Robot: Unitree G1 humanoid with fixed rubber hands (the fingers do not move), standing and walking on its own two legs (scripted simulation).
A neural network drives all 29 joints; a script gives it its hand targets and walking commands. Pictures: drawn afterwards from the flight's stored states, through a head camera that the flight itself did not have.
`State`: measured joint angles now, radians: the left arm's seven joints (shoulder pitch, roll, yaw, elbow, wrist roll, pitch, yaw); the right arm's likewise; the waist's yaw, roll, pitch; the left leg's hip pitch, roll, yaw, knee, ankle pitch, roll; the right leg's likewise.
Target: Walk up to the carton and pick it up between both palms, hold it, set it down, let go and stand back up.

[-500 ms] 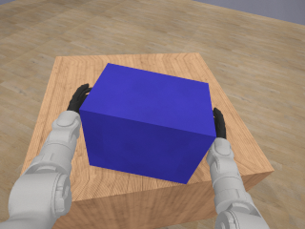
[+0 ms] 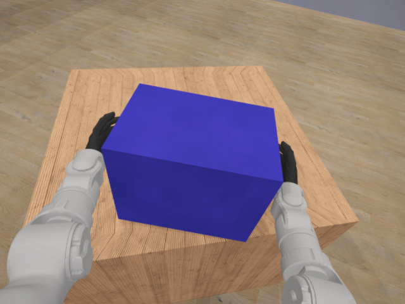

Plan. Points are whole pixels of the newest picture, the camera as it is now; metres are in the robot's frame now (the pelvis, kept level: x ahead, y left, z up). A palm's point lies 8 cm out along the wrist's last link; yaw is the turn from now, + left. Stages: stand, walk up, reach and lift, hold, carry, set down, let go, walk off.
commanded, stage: set down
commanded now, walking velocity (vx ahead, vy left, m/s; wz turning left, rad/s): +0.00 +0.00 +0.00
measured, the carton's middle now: (194, 165) +0.42 -0.05 +0.03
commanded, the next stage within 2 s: none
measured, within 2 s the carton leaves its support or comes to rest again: rests again in 0.16 s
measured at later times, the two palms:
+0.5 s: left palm (96, 155) +0.44 +0.16 +0.07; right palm (281, 180) +0.35 -0.22 +0.05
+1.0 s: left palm (97, 158) +0.44 +0.16 +0.06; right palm (281, 180) +0.35 -0.23 +0.05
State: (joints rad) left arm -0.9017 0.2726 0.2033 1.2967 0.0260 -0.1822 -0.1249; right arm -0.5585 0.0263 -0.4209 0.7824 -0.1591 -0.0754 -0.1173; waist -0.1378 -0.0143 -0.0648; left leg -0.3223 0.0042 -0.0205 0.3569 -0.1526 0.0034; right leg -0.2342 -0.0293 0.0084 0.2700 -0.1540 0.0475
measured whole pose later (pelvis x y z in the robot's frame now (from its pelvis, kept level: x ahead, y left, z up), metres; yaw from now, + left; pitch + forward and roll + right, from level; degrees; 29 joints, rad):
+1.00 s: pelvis +0.00 +0.00 +0.00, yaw +0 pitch +6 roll -1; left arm -0.85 0.20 0.44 1.16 0.26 -0.22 -0.17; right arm -0.59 0.09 -0.64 0.82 -0.35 -0.27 -0.05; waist -0.11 -0.06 0.01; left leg -0.31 0.01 0.00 0.35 -0.16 0.01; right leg -0.22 -0.04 -0.01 0.27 -0.16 0.05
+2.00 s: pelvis -0.03 +0.01 -0.03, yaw -4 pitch +17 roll -2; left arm -0.76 0.39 -0.15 1.27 -0.37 -0.25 -0.10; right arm -0.55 -0.20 0.05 0.97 0.37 -0.20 -0.15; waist -0.10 0.04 -0.19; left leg -0.72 0.04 -0.01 0.66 -0.24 0.00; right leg -0.65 0.00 0.01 0.57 -0.22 0.05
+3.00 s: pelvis +0.00 +0.00 -0.01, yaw -5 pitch -4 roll -2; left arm -0.01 0.45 0.01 0.39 -0.34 0.00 -0.16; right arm 0.19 -0.17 0.03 0.16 0.28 0.01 -0.21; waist 0.00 -0.01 0.07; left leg -0.14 0.05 0.02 0.47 -0.26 -0.01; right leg -0.08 0.00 0.04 0.35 -0.20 0.04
